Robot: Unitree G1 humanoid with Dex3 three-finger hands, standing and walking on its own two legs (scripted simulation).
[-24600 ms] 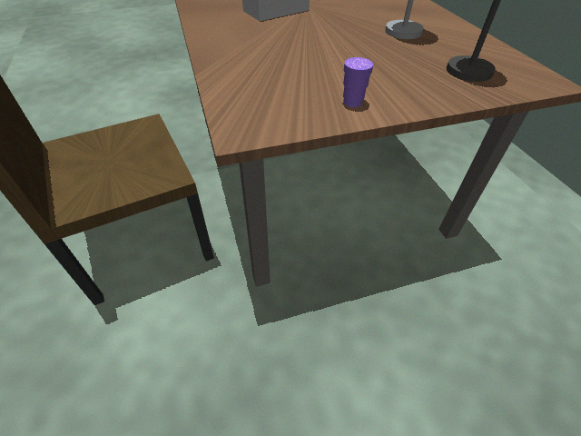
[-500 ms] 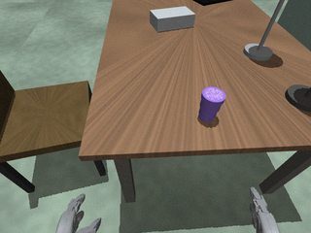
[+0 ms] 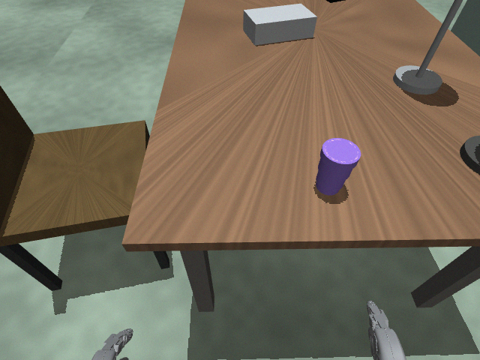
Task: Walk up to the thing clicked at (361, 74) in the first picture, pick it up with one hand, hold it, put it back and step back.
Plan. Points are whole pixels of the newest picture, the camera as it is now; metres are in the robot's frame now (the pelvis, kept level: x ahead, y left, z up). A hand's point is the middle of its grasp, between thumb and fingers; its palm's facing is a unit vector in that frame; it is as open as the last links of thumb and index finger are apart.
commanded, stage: home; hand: right
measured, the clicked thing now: (334, 169) +0.49 -0.18 +0.03
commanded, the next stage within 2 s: stand in 1.92 s
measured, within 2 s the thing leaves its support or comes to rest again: neither
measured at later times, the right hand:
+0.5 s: hand out of the picture +0.05 -0.26 -0.14, palm faces -0.03 +0.91 -0.41, open 17.5 cm
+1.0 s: hand out of the picture +0.05 -0.24 -0.15, palm faces -0.03 +0.93 -0.36, open 17.3 cm
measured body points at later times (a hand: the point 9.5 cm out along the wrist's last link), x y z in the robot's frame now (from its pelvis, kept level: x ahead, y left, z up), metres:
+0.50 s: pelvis -0.01 +0.01 +0.00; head -0.01 +0.02 +0.45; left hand +0.06 +0.31 -0.13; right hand +0.06 -0.31 -0.11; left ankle +0.02 +0.13 -0.74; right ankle -0.06 -0.12 -0.74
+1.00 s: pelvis -0.02 +0.01 +0.01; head -0.02 +0.02 +0.46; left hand +0.03 +0.32 -0.13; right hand +0.05 -0.29 -0.12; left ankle +0.02 +0.13 -0.74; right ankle -0.06 -0.12 -0.74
